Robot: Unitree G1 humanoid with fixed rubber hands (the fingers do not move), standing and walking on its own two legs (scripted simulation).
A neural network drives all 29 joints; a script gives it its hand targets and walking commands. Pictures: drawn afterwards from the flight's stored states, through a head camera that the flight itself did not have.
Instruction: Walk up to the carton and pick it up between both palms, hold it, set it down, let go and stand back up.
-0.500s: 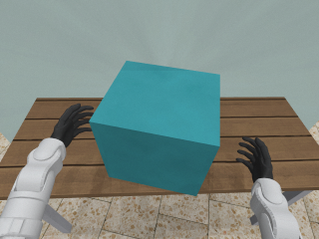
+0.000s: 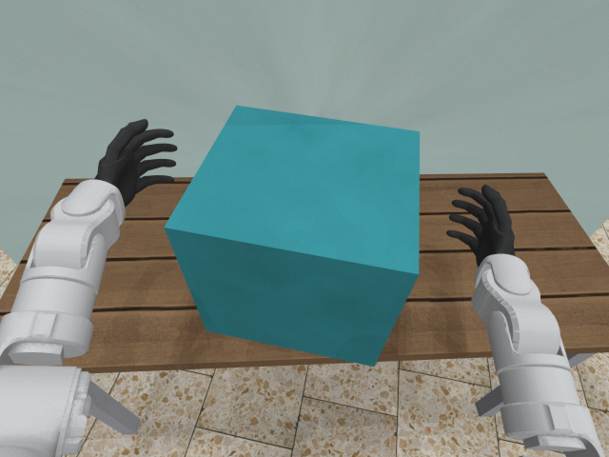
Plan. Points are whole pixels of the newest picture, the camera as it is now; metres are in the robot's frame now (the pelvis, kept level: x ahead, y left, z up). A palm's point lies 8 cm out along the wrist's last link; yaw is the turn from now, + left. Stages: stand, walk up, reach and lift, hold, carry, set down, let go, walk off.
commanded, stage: reach and lift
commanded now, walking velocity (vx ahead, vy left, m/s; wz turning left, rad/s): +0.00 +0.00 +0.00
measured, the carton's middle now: (306, 237) +0.44 +0.01 +0.00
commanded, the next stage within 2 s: none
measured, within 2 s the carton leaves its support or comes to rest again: neither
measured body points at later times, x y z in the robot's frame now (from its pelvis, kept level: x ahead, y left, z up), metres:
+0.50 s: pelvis +0.00 +0.00 +0.00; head +0.00 +0.01 +0.45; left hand +0.46 +0.23 +0.20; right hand +0.39 -0.24 +0.14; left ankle +0.01 +0.09 -0.74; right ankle -0.02 -0.14 -0.74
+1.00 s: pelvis +0.00 +0.00 +0.00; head +0.04 +0.01 +0.45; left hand +0.46 +0.23 +0.11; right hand +0.40 -0.25 +0.08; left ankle +0.01 +0.09 -0.74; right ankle -0.02 -0.14 -0.74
